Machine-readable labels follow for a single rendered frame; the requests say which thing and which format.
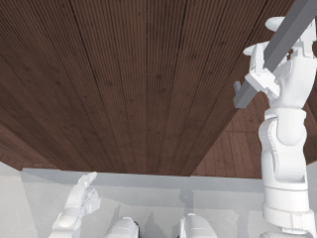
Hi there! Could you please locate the right robot thigh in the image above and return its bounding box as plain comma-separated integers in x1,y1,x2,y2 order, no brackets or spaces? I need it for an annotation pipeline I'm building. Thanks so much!
179,214,217,238

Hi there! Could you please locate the robot left forearm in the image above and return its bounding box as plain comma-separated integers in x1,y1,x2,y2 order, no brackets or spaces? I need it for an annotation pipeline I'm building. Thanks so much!
48,207,82,238

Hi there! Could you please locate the robot right hand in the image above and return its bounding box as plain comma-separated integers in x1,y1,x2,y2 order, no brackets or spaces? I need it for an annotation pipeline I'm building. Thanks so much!
243,16,317,109

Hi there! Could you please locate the wardrobe door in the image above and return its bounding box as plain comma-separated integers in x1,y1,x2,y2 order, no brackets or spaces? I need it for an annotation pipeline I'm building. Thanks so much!
0,124,52,165
0,0,295,177

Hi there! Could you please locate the robot thigh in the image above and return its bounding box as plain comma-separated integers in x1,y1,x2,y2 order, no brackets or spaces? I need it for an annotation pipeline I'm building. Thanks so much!
102,218,139,238
179,214,217,238

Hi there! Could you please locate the handle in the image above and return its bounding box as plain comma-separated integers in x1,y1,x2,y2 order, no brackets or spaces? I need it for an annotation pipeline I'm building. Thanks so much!
233,0,317,108

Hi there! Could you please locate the left robot thigh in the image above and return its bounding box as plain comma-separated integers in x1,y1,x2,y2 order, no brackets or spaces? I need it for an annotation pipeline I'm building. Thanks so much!
102,218,139,238

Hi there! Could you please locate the robot right forearm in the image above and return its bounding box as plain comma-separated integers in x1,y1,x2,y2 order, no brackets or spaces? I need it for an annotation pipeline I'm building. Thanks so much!
259,106,317,238

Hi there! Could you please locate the robot left hand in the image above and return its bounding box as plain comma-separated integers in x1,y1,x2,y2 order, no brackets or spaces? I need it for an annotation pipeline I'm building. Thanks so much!
64,172,101,217

